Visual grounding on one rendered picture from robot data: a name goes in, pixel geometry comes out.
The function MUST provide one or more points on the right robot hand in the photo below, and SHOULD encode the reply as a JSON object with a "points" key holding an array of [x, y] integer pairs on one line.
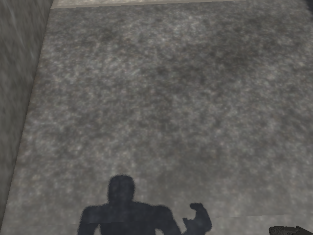
{"points": [[287, 230]]}

